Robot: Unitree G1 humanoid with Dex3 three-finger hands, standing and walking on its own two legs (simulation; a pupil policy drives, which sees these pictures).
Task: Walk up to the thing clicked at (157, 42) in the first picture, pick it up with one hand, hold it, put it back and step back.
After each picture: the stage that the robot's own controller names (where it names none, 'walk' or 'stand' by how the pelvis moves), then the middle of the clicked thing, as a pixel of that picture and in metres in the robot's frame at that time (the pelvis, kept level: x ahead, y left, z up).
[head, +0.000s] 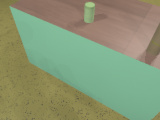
stand; out of the picture +0.65 -0.39 +0.01
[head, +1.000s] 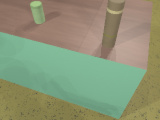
rise first; (112, 24) +0.66 -0.10 +0.04
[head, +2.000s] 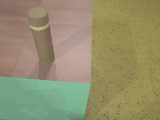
stand; (42, 39) +0.51 +0.18 +0.04
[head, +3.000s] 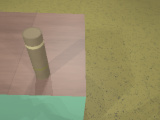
stand; (38, 56) +0.48 +0.20 +0.00
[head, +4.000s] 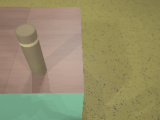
stand; (33, 53) +0.48 +0.21 +0.00
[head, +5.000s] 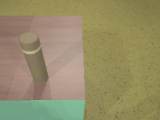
stand; (35, 60) +0.47 +0.20 +0.00
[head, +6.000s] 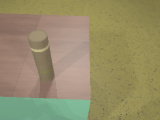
stand; (43, 59) +0.47 +0.18 +0.00
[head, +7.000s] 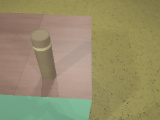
stand; (45, 58) +0.48 +0.17 +0.00
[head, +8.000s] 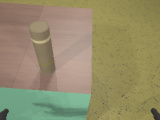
go down; (44, 50) +0.50 +0.15 +0.01
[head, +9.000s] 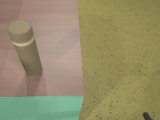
go down; (28, 52) +0.47 +0.16 +0.03
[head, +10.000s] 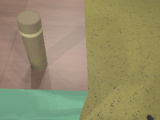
go down; (34, 45) +0.48 +0.15 +0.04
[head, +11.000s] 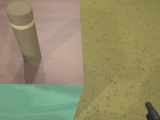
close in; (27, 38) +0.49 +0.16 +0.05
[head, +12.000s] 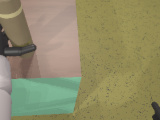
close; (16, 28) +0.50 +0.17 +0.08
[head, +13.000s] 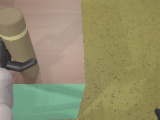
lift; (21, 48) +0.43 +0.17 +0.07
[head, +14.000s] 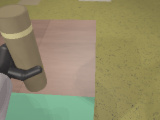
lift; (26, 54) +0.32 +0.16 +0.21
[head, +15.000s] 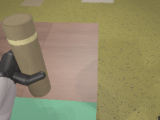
hold; (30, 60) +0.32 +0.16 +0.19
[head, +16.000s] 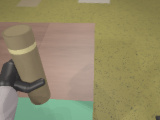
hold; (30, 69) +0.32 +0.16 +0.16
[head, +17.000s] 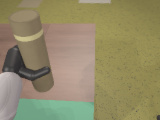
crouch; (35, 56) +0.34 +0.14 +0.19
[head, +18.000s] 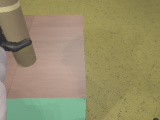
crouch; (15, 31) +0.45 +0.19 +0.19
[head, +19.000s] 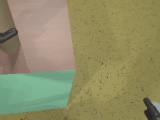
lower; out of the picture +0.52 +0.18 +0.10
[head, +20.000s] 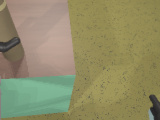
lower; (2, 28) +0.50 +0.19 +0.09
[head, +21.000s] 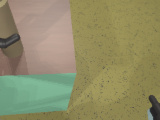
lower; (2, 23) +0.50 +0.19 +0.09
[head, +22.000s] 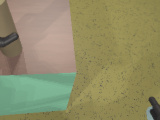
lower; (0, 22) +0.50 +0.19 +0.09
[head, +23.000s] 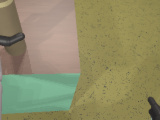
loosen; (6, 22) +0.50 +0.18 +0.10
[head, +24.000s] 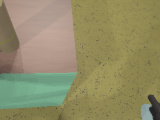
rise; out of the picture +0.47 +0.19 +0.10
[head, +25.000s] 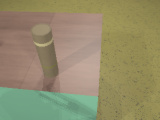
sink last; (46, 54) +0.48 +0.18 +0.05
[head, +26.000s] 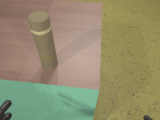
stand; (45, 44) +0.49 +0.18 +0.06
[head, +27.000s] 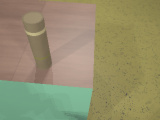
stand; (39, 44) +0.49 +0.19 +0.06
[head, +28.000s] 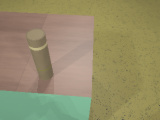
walk; (41, 57) +0.49 +0.19 +0.00
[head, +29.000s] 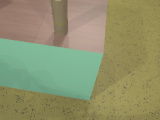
walk; (59, 11) +0.67 +0.10 +0.03
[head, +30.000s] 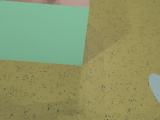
walk; out of the picture +0.95 +0.21 +0.03
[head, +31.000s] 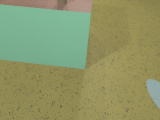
stand; out of the picture +1.13 +0.18 +0.01
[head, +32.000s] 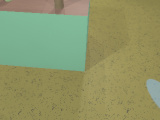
stand; out of the picture +1.13 +0.18 +0.00
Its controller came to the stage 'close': yes
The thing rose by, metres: 0.19
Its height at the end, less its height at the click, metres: +0.00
